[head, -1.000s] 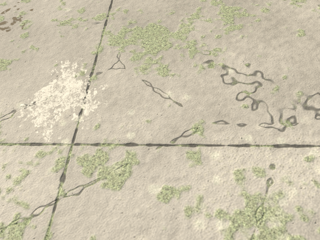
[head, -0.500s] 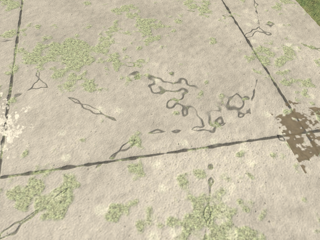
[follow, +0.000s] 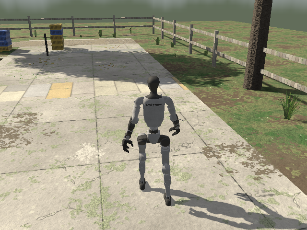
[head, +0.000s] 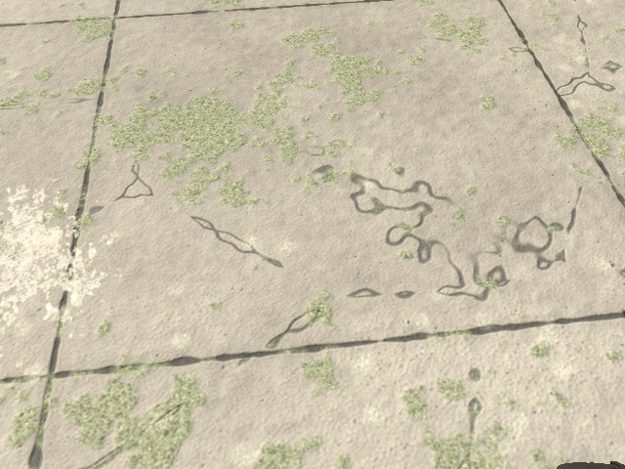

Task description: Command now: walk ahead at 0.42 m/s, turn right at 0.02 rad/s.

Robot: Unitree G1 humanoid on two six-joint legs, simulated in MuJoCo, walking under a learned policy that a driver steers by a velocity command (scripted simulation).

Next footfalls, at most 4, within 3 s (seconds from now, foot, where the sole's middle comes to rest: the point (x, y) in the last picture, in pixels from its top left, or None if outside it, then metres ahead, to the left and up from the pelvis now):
0.06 left None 0.17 0.13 -0.77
0.60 right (396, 458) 0.51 -0.09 -0.77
1.12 left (266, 349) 0.74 0.22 -0.77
1.62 right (300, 237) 1.09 0.17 -0.77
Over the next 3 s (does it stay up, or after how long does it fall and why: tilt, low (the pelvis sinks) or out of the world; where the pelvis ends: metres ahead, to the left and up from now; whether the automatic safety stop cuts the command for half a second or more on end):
stays up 1.31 0.43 0.00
